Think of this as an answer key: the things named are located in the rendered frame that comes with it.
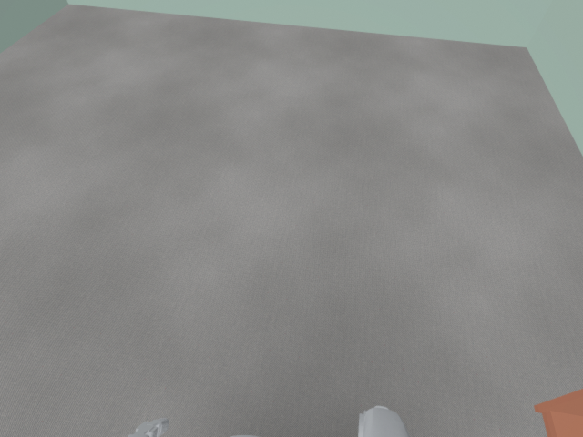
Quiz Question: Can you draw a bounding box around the left robot hand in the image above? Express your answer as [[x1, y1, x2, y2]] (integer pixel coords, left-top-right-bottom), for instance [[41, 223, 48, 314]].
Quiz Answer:
[[128, 418, 169, 437]]

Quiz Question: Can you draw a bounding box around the wardrobe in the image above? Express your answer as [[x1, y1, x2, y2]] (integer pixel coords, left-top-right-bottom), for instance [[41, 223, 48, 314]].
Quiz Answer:
[[534, 389, 583, 437]]

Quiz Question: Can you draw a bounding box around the right robot thigh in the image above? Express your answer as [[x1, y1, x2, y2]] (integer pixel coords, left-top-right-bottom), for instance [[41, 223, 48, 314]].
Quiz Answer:
[[358, 408, 410, 437]]

